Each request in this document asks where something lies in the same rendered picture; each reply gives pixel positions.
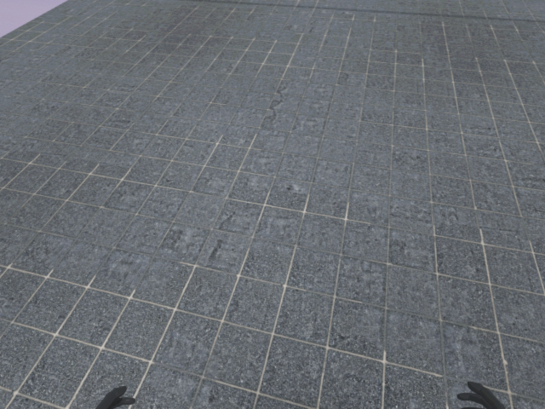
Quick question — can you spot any right robot hand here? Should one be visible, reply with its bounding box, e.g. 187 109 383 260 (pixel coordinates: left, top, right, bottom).
457 381 505 409

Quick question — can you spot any left robot hand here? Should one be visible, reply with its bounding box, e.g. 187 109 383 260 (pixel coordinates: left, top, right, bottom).
95 386 135 409

